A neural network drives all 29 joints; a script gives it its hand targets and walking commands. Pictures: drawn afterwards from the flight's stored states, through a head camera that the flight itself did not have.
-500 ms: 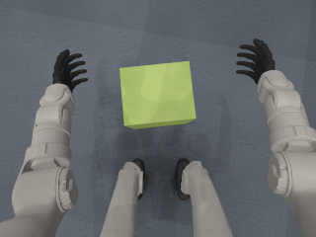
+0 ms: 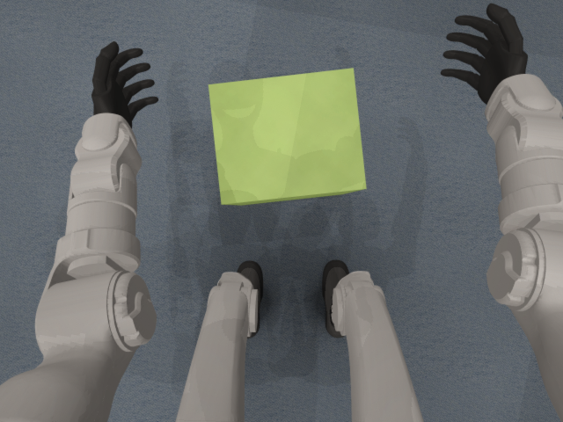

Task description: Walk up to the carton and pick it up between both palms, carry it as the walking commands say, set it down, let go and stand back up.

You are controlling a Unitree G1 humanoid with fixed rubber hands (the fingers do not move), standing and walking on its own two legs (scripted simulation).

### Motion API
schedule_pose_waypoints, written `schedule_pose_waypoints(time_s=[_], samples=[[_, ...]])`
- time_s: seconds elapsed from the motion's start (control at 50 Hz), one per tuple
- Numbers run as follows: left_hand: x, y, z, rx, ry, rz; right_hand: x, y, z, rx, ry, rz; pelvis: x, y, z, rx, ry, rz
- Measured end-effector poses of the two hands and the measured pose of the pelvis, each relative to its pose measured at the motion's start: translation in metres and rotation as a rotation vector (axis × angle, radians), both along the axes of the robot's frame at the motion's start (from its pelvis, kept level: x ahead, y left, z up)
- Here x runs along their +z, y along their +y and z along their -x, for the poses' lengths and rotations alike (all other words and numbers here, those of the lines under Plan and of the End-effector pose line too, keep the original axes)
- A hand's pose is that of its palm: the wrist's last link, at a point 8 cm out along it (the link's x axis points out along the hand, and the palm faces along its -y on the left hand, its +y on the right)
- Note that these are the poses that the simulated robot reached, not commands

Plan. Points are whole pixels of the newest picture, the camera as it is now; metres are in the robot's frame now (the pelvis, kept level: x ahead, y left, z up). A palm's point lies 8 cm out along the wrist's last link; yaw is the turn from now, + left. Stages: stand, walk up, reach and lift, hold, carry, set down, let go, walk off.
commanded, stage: reach and lift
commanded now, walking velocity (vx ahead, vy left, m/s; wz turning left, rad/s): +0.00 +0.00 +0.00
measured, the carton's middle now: (287, 149) +0.49 +0.01 -0.47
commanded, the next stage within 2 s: none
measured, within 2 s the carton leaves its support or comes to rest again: neither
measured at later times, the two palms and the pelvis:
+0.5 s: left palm (163, 137) +0.48 +0.22 -0.27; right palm (437, 114) +0.51 -0.25 -0.27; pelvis -0.03 +0.00 -0.15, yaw +1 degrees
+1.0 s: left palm (190, 154) +0.48 +0.22 -0.41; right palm (402, 136) +0.50 -0.23 -0.41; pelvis -0.04 +0.00 -0.25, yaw +1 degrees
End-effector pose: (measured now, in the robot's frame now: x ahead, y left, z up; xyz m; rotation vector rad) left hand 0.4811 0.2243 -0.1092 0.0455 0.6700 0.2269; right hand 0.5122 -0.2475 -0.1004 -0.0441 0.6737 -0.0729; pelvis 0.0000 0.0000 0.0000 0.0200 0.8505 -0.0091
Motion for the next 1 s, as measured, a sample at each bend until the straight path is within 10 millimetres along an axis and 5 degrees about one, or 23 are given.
schedule_pose_waypoints(time_s=[0.3, 0.82, 1.0], samples=[[-0.104, -0.002, -0.002, 0.006, -0.015, -0.004, -0.109, -0.006, 0.001, -0.024, -0.015, 0.027, -0.107, -0.001, 0.028, -0.002, -0.016, -0.006], [-0.258, -0.01, 0.003, 0.006, 0.039, 0.002, -0.267, 0.01, 0.006, -0.03, 0.038, 0.038, -0.216, -0.005, 0.038, 0.01, -0.117, -0.015], [-0.299, -0.009, 0.006, 0.006, 0.052, 0.002, -0.306, 0.014, 0.007, -0.033, 0.039, 0.049, -0.245, -0.004, 0.044, 0.008, -0.184, -0.01]])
